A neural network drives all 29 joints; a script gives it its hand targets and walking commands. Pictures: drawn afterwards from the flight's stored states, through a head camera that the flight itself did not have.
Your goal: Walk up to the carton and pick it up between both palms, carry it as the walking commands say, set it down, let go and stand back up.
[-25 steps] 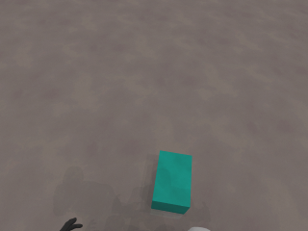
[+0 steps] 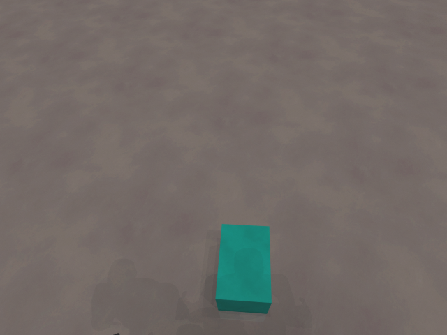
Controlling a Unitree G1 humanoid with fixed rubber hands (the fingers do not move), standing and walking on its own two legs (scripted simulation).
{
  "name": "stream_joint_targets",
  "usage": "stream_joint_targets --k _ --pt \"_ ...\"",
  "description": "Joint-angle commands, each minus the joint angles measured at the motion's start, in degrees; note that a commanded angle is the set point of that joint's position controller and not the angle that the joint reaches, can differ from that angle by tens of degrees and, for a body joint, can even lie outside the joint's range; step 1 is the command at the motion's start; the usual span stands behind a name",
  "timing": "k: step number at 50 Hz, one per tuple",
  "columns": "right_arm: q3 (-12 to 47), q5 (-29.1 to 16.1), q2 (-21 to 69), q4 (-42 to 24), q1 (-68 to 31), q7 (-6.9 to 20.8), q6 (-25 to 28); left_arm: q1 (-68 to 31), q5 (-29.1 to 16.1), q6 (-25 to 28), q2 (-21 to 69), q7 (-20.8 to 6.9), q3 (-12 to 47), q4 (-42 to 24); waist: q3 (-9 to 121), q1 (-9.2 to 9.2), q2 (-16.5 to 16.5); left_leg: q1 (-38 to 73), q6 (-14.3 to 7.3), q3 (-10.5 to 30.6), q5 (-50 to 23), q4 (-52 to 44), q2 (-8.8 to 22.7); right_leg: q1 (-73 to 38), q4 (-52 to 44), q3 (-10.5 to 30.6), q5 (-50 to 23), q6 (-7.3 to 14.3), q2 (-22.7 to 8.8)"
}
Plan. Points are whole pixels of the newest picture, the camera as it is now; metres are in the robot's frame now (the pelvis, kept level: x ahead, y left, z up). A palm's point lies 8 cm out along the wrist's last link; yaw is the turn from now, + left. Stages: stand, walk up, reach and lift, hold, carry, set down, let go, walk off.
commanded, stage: walk up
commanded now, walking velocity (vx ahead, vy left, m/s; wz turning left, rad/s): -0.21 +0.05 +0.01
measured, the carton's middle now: (243, 268) +0.45 -0.03 -0.67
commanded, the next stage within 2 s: none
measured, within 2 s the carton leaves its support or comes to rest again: neither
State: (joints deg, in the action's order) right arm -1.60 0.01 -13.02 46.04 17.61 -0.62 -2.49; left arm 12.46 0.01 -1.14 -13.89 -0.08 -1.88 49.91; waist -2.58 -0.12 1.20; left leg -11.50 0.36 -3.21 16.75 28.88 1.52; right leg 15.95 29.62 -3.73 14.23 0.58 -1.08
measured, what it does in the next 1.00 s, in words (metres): steps on the spot: right foot, then left foot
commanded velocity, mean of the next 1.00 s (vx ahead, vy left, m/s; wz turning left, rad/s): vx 0.02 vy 0.01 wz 0.00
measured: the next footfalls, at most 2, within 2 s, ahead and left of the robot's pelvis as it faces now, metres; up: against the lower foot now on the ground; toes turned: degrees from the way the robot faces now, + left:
right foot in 0.26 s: -0.02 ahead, -0.10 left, +0.00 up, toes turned -5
left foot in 0.52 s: -0.05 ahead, +0.12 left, +0.00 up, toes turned +2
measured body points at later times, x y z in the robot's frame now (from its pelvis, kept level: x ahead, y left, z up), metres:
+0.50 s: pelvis -0.07 +0.00 +0.01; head -0.05 -0.02 +0.46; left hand +0.01 +0.25 -0.12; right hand -0.02 -0.26 -0.14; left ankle -0.08 +0.12 -0.73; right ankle -0.06 -0.10 -0.73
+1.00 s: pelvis -0.06 +0.01 +0.00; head -0.04 +0.00 +0.45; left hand +0.01 +0.27 -0.13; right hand -0.01 -0.26 -0.13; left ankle -0.09 +0.12 -0.73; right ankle -0.08 -0.11 -0.71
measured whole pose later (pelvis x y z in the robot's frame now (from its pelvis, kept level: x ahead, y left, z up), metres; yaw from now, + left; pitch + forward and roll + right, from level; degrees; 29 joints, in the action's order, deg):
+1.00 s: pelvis -0.06 +0.01 +0.00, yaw -1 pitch -1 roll -1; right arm -1.6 0.0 -14.9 47.5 18.3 -1.2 -1.2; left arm 14.8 0.0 -1.4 -13.1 -0.3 -1.9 50.2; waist -2.8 -0.1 2.3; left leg -8.8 -0.9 -2.3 18.4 27.9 2.3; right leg 16.0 41.3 -4.1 24.7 0.8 -1.3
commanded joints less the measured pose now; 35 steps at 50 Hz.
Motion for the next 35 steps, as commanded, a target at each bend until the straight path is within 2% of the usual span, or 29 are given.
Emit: stream_joint_targets --k 1,2,3,4,5,6,7,8,9,10,11,12,13,14,16,18,20,21,22,24,27,28,29,30,31,32,33,34,35 --pt "-3.2 0.7 -10.4 0.7 4.2 -0.8 0.2 1.9 1.0 -1.3 -5.3 2.2 -1.6 -3.5 0.1 -2.24 5.2 -0.3 -6.1 6.8 -48.3 -1.3 11.2 -0.2 10.2 3.5 -12.2 0.2 -4.6" --pt "-3.8 0.6 -9.6 0.4 2.4 -0.5 -0.4 3.0 0.8 -1.8 -4.7 3.1 -1.5 -3.6 0.3 -2.13 8.9 -1.4 -7.2 4.4 -45.0 -1.4 10.2 -3.3 10.5 1.6 -5.2 0.0 -4.1" --pt "-3.2 0.4 -8.7 -0.3 1.6 -0.8 -0.4 3.0 0.8 -2.1 -4.6 2.6 -1.2 -3.5 0.6 -2.7 7.5 -1.0 -7.5 5.3 -47.0 -2.1 11.6 -1.5 12.9 -0.7 -3.0 -1.2 -2.1" --pt "-3.7 0.6 -8.7 -0.9 1.1 -0.3 -0.9 4.3 1.2 -2.4 -4.2 3.2 -0.9 -2.7 1.1 -2.44 9.5 -2.9 -7.9 4.3 -41.2 -2.8 10.4 -2.3 13.5 0.0 2.7 -1.1 -2.3" --pt "-2.6 0.8 -7.3 -0.5 1.0 -0.7 -0.8 1.8 1.2 -2.8 -4.0 2.3 -0.9 -3.0 -1.2 -2.35 7.6 -6.5 -8.8 7.6 -38.7 -6.0 13.0 -0.5 18.3 -1.1 12.8 -1.8 0.5" --pt "-2.7 1.1 -6.9 -0.6 0.4 -0.7 -0.9 1.4 1.3 -3.2 -3.2 2.4 -0.5 -3.4 -1.6 -2.15 9.5 -9.1 -10.0 9.0 -29.5 -9.9 13.3 -0.3 20.3 0.7 16.1 -1.4 0.2" --pt "-2.7 1.6 -7.1 -0.9 -0.5 -0.9 -1.1 2.0 1.4 -3.4 -2.4 2.5 -0.1 -3.8 -2.8 -1.78 8.9 -11.0 -10.6 9.3 -21.3 -11.1 13.2 -1.0 20.1 0.8 17.0 -1.6 0.9" --pt "-2.6 1.5 -7.6 -1.0 -2.8 -0.6 -1.6 1.8 1.0 -3.2 -2.5 2.3 0.1 -3.6 -4.2 -2.34 7.7 -12.7 -10.0 9.0 -16.0 -11.6 11.8 -1.9 16.7 1.9 15.6 -1.4 -0.2" --pt "-2.0 2.0 -7.1 -1.4 -2.3 -0.9 -1.0 2.6 1.6 -3.1 -1.5 1.7 0.7 -2.8 -0.2 -2.09 4.0 -10.2 -9.0 9.3 2.2 -13.6 11.5 -4.3 9.5 0.4 12.1 -0.3 0.6" --pt "-2.3 2.1 -8.4 -1.2 -3.8 -0.9 -0.7 3.0 1.6 -2.7 -2.6 1.2 0.3 -1.9 -0.8 -2.52 4.8 -10.8 -6.9 11.2 11.8 -14.0 10.1 -5.8 3.3 0.1 8.8 0.1 0.7" --pt "-2.0 1.6 -7.3 -1.0 -2.9 -0.8 -0.8 4.4 1.8 -1.9 -1.8 1.1 0.7 -0.9 -1.2 -2.6 3.1 -7.9 -5.6 9.0 10.8 -10.1 8.4 -6.2 -5.3 0.0 5.0 0.1 0.5" --pt "-1.8 1.5 -5.5 0.2 0.6 -0.6 -0.5 4.9 1.8 -1.0 -3.3 1.2 0.1 -0.6 0.4 -2.17 -2.5 -8.3 -4.1 8.4 8.7 -5.9 5.5 -8.2 -11.1 5.2 5.3 0.7 -3.5" --pt "-1.0 1.2 -2.1 0.6 3.6 -0.4 -0.2 5.3 2.1 0.0 -6.6 1.5 -0.4 -0.6 -0.3 -1.93 -13.2 -8.6 -1.9 4.3 3.8 2.8 0.3 -6.7 -17.6 16.6 5.7 2.4 -11.4" --pt "-0.7 1.1 -1.7 1.1 3.4 -0.3 -0.3 3.1 2.1 0.5 -7.3 1.5 0.1 -0.8 -1.5 -1.61 -12.9 -7.1 -1.1 4.5 5.4 5.9 -0.4 -3.0 -19.9 18.3 4.9 4.0 -15.0" --pt "-0.8 1.0 -3.0 0.4 2.0 0.3 -0.2 -0.1 2.3 0.9 -6.1 1.5 0.8 -2.0 -5.0 0.26 -9.5 -3.2 -0.6 4.2 2.5 6.8 -0.2 5.0 -20.4 16.2 8.5 5.3 -13.1" --pt "-1.5 1.3 -2.9 2.3 3.6 0.3 -0.2 0.2 2.3 1.4 -5.2 1.6 0.3 -2.4 -2.8 0.05 -8.5 -1.8 -0.5 2.5 -0.6 6.9 -0.7 3.7 -19.4 12.9 8.6 5.5 -11.5" --pt "-1.2 1.5 -3.1 2.5 3.7 0.3 0.3 1.8 2.1 1.9 -5.5 1.5 0.3 -2.0 -0.3 -0.25 -8.1 -1.0 -0.7 2.3 -1.1 3.8 -0.9 0.4 -17.1 12.5 3.0 5.4 -10.9" --pt "-1.0 1.4 -2.7 2.5 4.0 0.1 0.6 1.9 1.9 2.0 -5.1 1.6 0.2 -1.3 1.0 -0.17 -8.4 -1.0 -0.9 2.2 -1.0 1.1 -0.8 -2.9 -14.6 11.1 -2.2 5.3 -10.2" --pt "-1.0 1.3 -3.1 2.6 3.8 -0.2 1.0 3.3 1.9 2.1 -5.8 1.5 -0.2 -1.0 3.6 -0.46 -6.9 0.3 -1.0 1.7 -1.7 -1.2 -1.0 -5.4 -12.4 10.0 -7.9 5.4 -10.0" --pt "-0.9 1.3 -3.6 2.7 4.3 -0.5 1.7 3.2 1.6 2.0 -5.8 1.4 -0.4 -0.3 5.3 -0.6 -7.6 2.7 -1.1 1.8 -6.3 -4.7 0.4 -7.4 -9.5 7.7 -10.4 4.5 -8.7" --pt "-1.1 1.4 -4.6 3.5 5.4 -0.9 2.0 2.4 1.7 1.1 -4.8 1.6 -0.7 -1.1 2.9 -0.89 -2.5 2.4 -1.8 3.0 -14.3 -5.3 3.1 -4.5 -7.5 6.5 -4.3 3.0 -7.4" --pt "-1.2 1.6 -5.2 3.7 5.7 -1.0 1.7 1.7 1.6 0.7 -5.6 1.6 -0.9 -1.1 2.0 -0.29 -1.1 1.1 -1.7 3.5 -10.7 -5.0 3.0 -3.2 -7.8 8.4 -1.8 3.3 -8.3" --pt "-0.9 1.3 -5.2 3.5 5.3 -1.0 1.9 2.0 1.5 0.4 -5.0 1.4 -0.8 -1.2 0.0 -0.91 -3.6 2.6 -1.4 4.0 -10.4 -7.0 4.3 -0.7 -8.1 5.6 2.1 2.4 -5.3" --pt "-1.1 1.8 -6.0 3.2 5.2 -1.0 2.0 1.4 1.2 0.1 -3.7 1.0 -0.3 -1.4 -1.3 -0.46 0.4 1.7 -1.9 7.5 -8.3 -9.6 6.6 0.6 -6.9 4.5 2.4 1.3 -2.9" --pt "-0.9 1.8 -6.2 3.1 4.8 -1.0 2.1 1.2 1.2 0.0 -3.6 1.1 -0.8 -1.8 -1.5 -1.06 0.7 -0.3 -2.6 9.6 -7.9 -11.7 7.9 -1.9 -5.3 2.0 1.7 0.6 -1.6" --pt "-1.1 2.1 -6.8 3.2 4.2 -1.0 2.4 0.6 1.3 -0.3 -3.1 1.1 -0.8 -1.3 -1.3 -0.89 0.6 -1.8 -3.0 10.2 -7.4 -12.8 8.5 -3.0 -4.5 0.5 1.5 0.1 -0.9" --pt "-1.2 1.9 -6.9 3.2 3.0 -1.1 2.6 1.7 1.0 -0.1 -2.9 1.0 -0.7 -1.3 -0.9 -1.91 2.4 -2.4 -3.2 10.1 -8.2 -13.1 8.9 -4.7 -4.9 0.5 -0.7 0.0 -1.2" --pt "-1.3 1.7 -7.5 2.8 2.9 -1.2 2.8 1.6 1.2 -0.2 -4.1 1.1 -0.9 -0.8 -0.2 -1.53 3.1 -2.0 -3.2 10.1 -8.5 -12.7 8.0 -5.5 -4.9 0.5 -1.5 0.0 -1.3" --pt "-1.3 1.6 -6.6 2.6 1.7 -1.1 2.8 1.8 1.2 -0.1 -3.6 1.0 -0.6 -0.8 -0.7 -1.57 6.1 -1.3 -3.0 8.8 -6.9 -12.0 7.5 -5.4 -5.1 0.9 -1.9 0.1 -1.9"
